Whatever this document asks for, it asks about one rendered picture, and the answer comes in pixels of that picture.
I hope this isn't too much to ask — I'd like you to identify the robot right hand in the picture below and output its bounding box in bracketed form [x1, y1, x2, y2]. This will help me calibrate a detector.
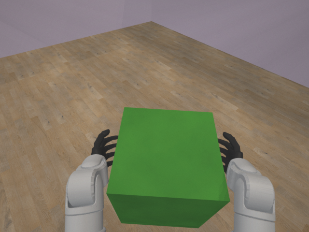
[218, 132, 243, 173]

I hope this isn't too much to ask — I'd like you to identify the right robot forearm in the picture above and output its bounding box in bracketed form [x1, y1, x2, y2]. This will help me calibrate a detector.
[226, 158, 276, 232]

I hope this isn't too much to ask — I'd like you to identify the carton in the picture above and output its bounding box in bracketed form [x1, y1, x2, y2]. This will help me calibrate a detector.
[106, 107, 230, 228]

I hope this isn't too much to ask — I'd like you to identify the robot left hand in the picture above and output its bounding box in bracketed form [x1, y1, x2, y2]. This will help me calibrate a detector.
[91, 129, 118, 167]

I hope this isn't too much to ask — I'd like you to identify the left robot forearm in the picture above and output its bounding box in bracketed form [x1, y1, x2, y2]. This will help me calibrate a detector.
[65, 154, 109, 232]

